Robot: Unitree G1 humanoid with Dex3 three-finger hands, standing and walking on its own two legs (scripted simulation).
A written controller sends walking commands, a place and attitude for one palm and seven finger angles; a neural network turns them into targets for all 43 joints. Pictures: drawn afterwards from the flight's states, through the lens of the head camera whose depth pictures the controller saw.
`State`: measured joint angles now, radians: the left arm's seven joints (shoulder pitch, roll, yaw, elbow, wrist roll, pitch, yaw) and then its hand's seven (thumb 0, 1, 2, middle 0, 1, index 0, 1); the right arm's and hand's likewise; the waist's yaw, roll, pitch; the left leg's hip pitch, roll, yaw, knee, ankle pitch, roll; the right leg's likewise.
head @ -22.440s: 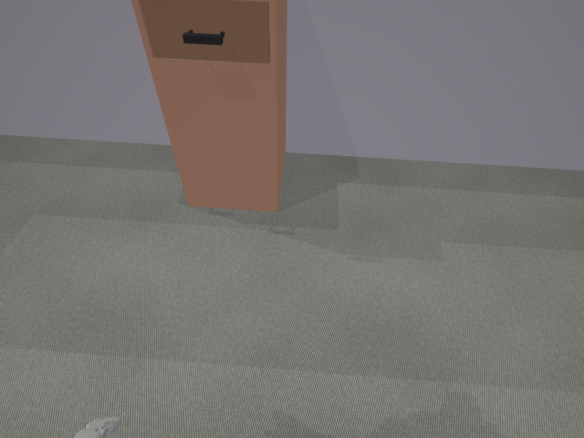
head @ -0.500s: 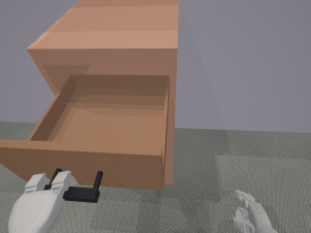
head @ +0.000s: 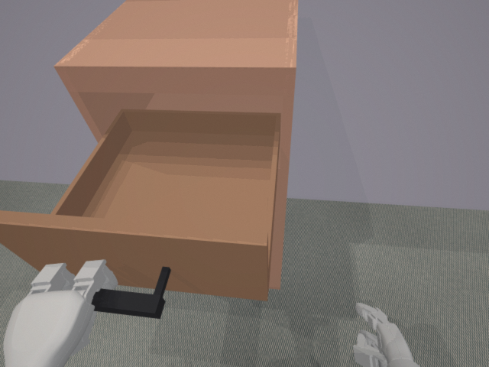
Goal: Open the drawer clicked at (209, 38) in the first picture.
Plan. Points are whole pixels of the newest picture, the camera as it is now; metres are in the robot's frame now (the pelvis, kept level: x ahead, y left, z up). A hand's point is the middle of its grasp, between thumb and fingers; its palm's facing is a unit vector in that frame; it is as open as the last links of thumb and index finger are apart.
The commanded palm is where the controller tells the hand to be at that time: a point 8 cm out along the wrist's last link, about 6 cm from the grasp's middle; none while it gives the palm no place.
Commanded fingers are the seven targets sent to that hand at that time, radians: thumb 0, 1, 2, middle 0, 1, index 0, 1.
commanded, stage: open the thumb to release the handle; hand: left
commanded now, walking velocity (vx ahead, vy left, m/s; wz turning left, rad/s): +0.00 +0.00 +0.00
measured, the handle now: (125, 286) +0.21 +0.20 +0.08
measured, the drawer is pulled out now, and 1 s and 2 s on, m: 0.30 0.30 0.30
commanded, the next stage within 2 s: lift the hand off the handle in 0.32 s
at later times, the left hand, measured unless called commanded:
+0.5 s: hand (76, 337) +0.14 +0.25 +0.06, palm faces +0.04 -0.09 -1.00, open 13.7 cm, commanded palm +0.12 +0.24 +0.11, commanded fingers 0.00 -0.50 0.30 -0.30 -1.20 -0.30 -1.20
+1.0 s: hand (72, 311) +0.16 +0.25 +0.10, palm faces +0.11 -0.08 -0.99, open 13.6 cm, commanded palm +0.13 +0.24 +0.15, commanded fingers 0.00 -0.50 0.30 -0.30 -1.20 -0.30 -1.20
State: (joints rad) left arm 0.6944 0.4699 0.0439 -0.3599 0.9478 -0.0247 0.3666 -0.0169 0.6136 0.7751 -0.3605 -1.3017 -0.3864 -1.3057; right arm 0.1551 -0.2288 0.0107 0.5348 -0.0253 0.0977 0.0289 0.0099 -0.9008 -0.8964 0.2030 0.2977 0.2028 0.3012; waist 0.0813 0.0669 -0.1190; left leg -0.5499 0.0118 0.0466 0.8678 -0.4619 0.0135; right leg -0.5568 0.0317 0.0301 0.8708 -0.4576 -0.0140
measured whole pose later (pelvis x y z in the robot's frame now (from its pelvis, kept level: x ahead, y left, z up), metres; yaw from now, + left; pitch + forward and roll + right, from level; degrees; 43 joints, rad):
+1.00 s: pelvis -0.01 +0.00 +0.02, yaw +1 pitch +4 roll +0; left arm 0.57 0.45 0.01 -0.37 0.94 0.02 0.28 0.00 -0.49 0.30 -0.32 -1.20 -0.36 -1.22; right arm 0.13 -0.25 0.00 0.56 -0.02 0.09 0.00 0.01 -0.90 -0.90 0.20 0.30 0.20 0.30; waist 0.09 0.08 -0.10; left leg -0.44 0.00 0.04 0.75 -0.40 0.02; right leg -0.44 0.02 0.02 0.75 -0.39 -0.01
